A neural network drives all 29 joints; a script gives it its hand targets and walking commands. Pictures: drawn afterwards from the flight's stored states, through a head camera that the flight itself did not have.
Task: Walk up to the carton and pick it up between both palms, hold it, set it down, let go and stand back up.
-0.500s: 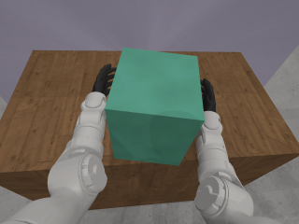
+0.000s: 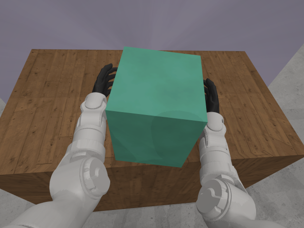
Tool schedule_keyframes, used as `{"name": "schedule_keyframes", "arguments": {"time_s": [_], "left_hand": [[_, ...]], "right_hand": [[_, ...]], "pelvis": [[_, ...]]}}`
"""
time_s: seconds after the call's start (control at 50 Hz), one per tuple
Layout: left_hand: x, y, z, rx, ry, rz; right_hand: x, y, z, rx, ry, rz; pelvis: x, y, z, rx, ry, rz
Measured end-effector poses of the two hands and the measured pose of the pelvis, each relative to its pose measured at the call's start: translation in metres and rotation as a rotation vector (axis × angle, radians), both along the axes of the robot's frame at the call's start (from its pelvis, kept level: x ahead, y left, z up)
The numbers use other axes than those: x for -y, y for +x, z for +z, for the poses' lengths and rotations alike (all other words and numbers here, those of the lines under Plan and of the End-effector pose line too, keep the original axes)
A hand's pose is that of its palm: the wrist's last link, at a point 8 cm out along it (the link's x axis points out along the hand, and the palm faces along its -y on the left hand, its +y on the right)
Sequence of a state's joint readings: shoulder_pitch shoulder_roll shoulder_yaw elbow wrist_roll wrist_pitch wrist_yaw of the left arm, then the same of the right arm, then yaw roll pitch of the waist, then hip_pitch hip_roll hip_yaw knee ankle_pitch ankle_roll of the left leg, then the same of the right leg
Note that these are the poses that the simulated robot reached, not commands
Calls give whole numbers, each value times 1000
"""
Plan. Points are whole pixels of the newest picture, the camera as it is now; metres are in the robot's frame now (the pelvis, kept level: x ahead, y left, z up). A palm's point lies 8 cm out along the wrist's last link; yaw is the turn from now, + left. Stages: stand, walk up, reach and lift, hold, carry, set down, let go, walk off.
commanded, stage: set down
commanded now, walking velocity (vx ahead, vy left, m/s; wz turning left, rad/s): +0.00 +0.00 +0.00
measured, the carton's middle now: (155, 111) +0.40 +0.01 +0.05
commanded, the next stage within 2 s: none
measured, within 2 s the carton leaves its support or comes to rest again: neither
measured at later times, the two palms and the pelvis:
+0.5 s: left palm (102, 92) +0.45 +0.17 +0.06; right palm (207, 113) +0.41 -0.14 +0.04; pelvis +0.00 +0.00 -0.01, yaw -2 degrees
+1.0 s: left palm (87, 68) +0.45 +0.19 +0.14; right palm (236, 90) +0.43 -0.19 +0.13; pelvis -0.02 -0.01 -0.02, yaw -1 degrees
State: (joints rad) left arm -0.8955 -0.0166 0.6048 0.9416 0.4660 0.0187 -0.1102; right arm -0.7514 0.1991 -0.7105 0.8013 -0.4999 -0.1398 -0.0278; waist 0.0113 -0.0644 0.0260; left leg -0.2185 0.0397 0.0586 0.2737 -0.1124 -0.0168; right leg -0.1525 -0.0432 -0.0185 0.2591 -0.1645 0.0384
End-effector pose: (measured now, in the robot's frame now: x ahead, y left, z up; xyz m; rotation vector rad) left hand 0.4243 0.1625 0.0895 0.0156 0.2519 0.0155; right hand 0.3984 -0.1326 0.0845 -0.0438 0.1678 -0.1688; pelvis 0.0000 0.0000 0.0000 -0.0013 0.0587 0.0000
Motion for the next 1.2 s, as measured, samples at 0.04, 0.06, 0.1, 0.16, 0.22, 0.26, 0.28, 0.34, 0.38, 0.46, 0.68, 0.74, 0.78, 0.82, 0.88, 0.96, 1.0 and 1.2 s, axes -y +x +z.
{"name": "schedule_keyframes", "arguments": {"time_s": [0.04,0.06,0.1,0.16,0.22,0.26,0.28,0.34,0.38,0.46,0.68,0.74,0.78,0.82,0.88,0.96,1.0,1.2], "left_hand": [[0,0,0,0,2,0],[0,0,0,0,2,0],[0,0,0,0,3,0],[0,0,0,-1,7,-1],[0,1,-2,-6,13,3],[0,3,-6,-16,28,5],[0,4,-8,-22,33,5],[2,9,-17,-43,36,14],[2,13,-23,-59,25,25],[-2,23,-28,-72,9,54],[-20,29,-14,-48,33,54],[-23,27,-7,-38,27,58],[-26,26,0,-33,25,62],[-29,25,7,-27,23,66],[-31,25,21,-18,22,72],[-32,27,43,-4,22,73],[-31,28,54,1,23,72],[-26,32,92,3,30,53]], "right_hand": [[0,0,0,0,0,0],[0,0,0,0,0,0],[0,0,0,0,1,-1],[0,0,0,2,2,-1],[0,0,-1,0,5,-1],[1,2,-3,-11,3,10],[2,3,-5,-22,3,16],[4,5,-17,-77,16,22],[4,6,-27,-118,27,23],[4,11,-40,-160,50,14],[48,29,-17,-107,64,-64],[62,28,-4,-95,61,-71],[68,28,4,-91,60,-71],[71,27,13,-88,60,-66],[70,27,25,-86,60,-53],[62,27,42,-88,59,-35],[57,28,50,-91,56,-28],[40,31,89,-93,51,-25]], "pelvis": [[0,0,0,0,0,0],[0,-1,0,0,0,0],[0,-1,0,-1,0,0],[0,-2,0,-2,0,-1],[0,-3,0,-5,0,-4],[0,-3,0,-12,0,-7],[0,-3,0,-20,-1,-7],[-1,-3,-2,-68,-4,-14],[-2,-2,-4,-115,-7,-22],[-3,-1,-10,-202,-16,-33],[-3,-6,-17,-247,-38,-23],[0,-9,-17,-241,-35,-21],[2,-11,-17,-237,-33,-19],[4,-13,-17,-234,-30,-18],[5,-17,-17,-227,-26,-14],[7,-21,-17,-215,-23,-9],[7,-22,-17,-208,-23,-6],[6,-24,-13,-166,-26,-3]]}}
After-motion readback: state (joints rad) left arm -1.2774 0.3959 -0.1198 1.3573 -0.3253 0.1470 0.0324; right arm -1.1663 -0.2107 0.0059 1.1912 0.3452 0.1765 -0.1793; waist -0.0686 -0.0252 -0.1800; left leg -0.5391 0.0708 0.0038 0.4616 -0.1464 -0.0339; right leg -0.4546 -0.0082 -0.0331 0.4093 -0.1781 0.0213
